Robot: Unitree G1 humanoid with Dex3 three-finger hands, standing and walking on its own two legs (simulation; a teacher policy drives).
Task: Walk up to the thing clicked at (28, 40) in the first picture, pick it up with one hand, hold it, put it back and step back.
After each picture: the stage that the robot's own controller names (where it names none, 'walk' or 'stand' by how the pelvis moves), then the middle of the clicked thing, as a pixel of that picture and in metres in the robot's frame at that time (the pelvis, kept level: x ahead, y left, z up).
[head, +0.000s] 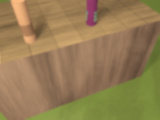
stand; (25, 22) +0.80 +0.33 +0.01
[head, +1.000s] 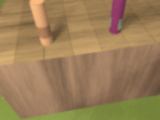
walk; (42, 23) +0.74 +0.26 +0.01
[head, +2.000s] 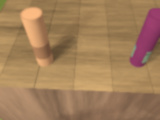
stand; (39, 40) +0.52 +0.21 +0.04
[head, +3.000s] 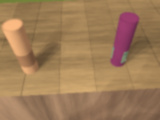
stand; (23, 49) +0.52 +0.27 +0.02
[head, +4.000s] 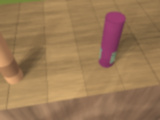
stand; (3, 59) +0.46 +0.31 +0.02
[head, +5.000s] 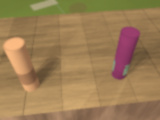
stand; (24, 67) +0.46 +0.26 +0.00
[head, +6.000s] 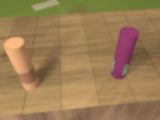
stand; (24, 66) +0.47 +0.26 +0.00
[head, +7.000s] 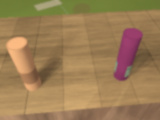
stand; (26, 66) +0.47 +0.25 +0.00
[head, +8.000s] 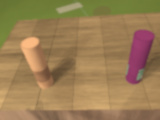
rise first; (39, 65) +0.48 +0.24 +0.01
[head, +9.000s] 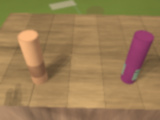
go down; (34, 60) +0.49 +0.23 +0.02
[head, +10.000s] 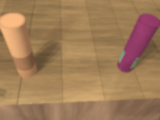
go down; (21, 50) +0.47 +0.22 +0.05
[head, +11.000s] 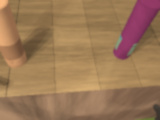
close in; (7, 37) +0.48 +0.22 +0.07
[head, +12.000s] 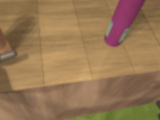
close; out of the picture +0.49 +0.24 +0.10
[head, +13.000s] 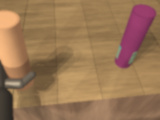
lift; (14, 57) +0.39 +0.20 +0.12
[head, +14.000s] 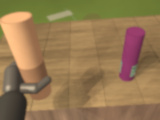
hold; (30, 61) +0.33 +0.17 +0.20
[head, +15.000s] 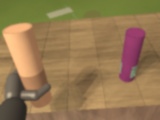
hold; (31, 69) +0.34 +0.17 +0.16
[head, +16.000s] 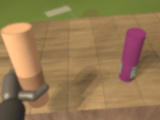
hold; (29, 69) +0.33 +0.17 +0.16
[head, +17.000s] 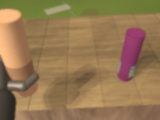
crouch; (17, 59) +0.34 +0.20 +0.19
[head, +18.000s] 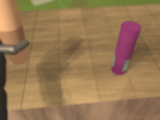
crouch; (9, 25) +0.46 +0.21 +0.21
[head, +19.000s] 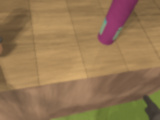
lower; out of the picture +0.51 +0.24 +0.10
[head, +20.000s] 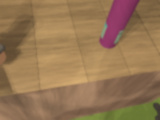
lower; out of the picture +0.49 +0.24 +0.10
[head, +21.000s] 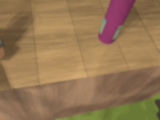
lower; out of the picture +0.50 +0.24 +0.10
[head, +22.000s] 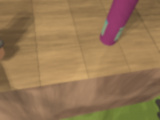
lower; out of the picture +0.50 +0.24 +0.10
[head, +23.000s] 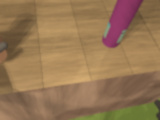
open; out of the picture +0.50 +0.24 +0.10
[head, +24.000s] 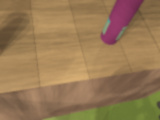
rise; out of the picture +0.48 +0.25 +0.10
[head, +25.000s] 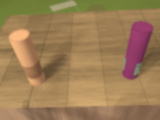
sink last; (29, 60) +0.48 +0.25 +0.05
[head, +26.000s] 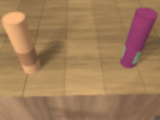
stand; (24, 46) +0.50 +0.24 +0.06
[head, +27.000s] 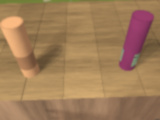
stand; (23, 50) +0.49 +0.25 +0.07
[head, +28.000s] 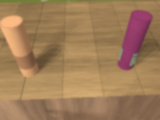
stand; (22, 50) +0.49 +0.25 +0.07
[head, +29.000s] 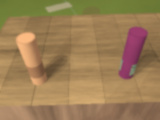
stand; (33, 61) +0.51 +0.23 +0.01
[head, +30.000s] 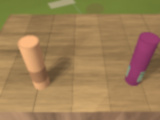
stand; (36, 65) +0.47 +0.21 +0.01
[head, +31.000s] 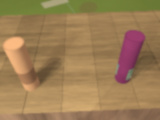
stand; (24, 67) +0.46 +0.26 +0.00
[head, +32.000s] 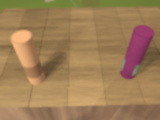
walk; (30, 60) +0.47 +0.24 +0.01
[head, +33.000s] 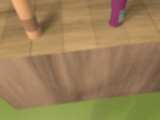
walk; (26, 14) +0.68 +0.28 +0.03
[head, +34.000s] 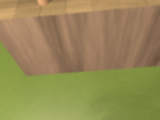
walk; out of the picture +0.98 +0.29 +0.03
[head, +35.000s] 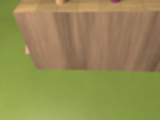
walk; out of the picture +1.20 +0.21 +0.03
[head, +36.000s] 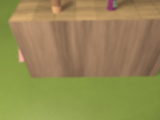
stand; out of the picture +1.16 +0.19 +0.01
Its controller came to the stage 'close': yes
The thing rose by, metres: 0.21
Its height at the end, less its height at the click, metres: +0.00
